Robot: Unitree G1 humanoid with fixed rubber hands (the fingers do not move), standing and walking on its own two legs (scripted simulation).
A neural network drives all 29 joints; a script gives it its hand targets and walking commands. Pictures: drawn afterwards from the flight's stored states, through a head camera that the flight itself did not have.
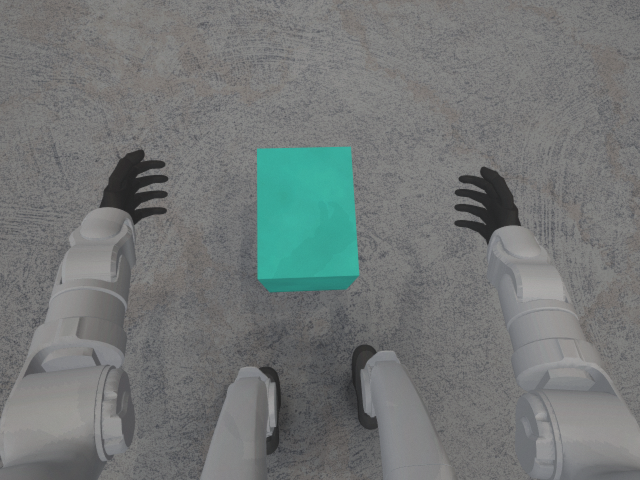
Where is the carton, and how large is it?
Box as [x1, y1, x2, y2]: [257, 147, 358, 291]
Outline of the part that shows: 350,147 257,149 257,274 258,279 269,291 345,289 358,275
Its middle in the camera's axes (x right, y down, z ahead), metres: -0.04 -0.03 +0.97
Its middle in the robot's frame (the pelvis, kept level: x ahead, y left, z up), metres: +0.54 +0.00 -0.55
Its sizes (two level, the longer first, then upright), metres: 0.293 0.211 0.272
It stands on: the floor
